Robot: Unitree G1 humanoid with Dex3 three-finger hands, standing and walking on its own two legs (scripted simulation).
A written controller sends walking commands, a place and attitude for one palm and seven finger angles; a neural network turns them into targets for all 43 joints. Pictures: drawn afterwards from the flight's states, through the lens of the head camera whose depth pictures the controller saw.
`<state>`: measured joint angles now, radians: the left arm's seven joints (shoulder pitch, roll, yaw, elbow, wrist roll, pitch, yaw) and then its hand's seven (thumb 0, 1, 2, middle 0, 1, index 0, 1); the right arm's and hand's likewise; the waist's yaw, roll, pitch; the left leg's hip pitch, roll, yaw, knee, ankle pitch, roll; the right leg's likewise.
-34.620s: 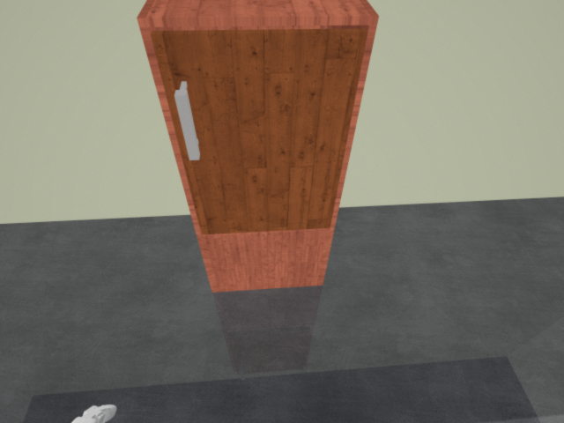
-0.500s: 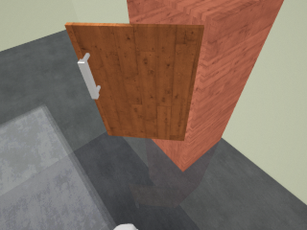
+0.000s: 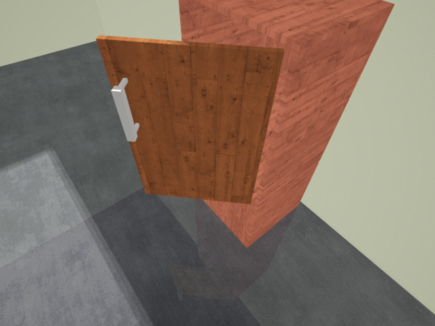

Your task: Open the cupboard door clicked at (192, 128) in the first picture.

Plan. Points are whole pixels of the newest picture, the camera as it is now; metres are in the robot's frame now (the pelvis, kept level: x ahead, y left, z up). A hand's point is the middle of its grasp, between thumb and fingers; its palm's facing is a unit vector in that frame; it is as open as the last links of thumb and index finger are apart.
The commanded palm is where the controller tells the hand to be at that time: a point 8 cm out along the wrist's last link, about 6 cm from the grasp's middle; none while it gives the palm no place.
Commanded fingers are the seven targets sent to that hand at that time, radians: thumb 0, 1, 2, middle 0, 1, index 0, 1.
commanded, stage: come to a stop and stand still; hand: left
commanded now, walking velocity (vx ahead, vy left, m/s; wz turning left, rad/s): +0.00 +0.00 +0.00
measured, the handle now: (128, 110) +0.59 +0.27 +0.05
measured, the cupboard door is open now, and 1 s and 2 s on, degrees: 45 45 45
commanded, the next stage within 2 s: look again from close up in 0.02 s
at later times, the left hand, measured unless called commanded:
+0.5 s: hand out of the picture +0.02 +0.20 -0.18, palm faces +0.00 -0.98 -0.22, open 7.3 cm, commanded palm none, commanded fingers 0.00 0.90 0.90 -0.20 -0.30 -0.20 -0.30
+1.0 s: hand out of the picture +0.02 +0.20 -0.19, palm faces +0.03 -0.98 -0.20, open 7.4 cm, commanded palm none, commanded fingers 0.00 0.90 0.90 -0.20 -0.30 -0.20 -0.30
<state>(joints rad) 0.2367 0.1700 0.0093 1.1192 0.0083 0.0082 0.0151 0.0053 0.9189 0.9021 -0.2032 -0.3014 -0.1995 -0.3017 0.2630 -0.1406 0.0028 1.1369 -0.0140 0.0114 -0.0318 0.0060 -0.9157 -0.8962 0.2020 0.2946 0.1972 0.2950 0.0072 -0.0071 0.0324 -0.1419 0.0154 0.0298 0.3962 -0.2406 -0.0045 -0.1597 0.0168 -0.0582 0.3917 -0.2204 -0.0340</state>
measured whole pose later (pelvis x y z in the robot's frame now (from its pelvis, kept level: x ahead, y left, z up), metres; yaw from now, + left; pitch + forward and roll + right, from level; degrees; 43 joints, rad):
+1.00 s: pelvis +0.01 +0.03 -0.01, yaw -1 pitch -1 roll +0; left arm 0.29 0.16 0.01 1.07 0.02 0.00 0.02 0.00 0.91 0.90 -0.20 -0.30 -0.20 -0.30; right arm 0.29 -0.18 0.00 1.08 -0.02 0.01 -0.02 0.00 -0.91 -0.90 0.20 0.29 0.20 0.29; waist 0.02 0.00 0.03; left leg -0.19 -0.02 0.05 0.53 -0.34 0.03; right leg -0.22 -0.02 -0.03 0.55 -0.32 0.00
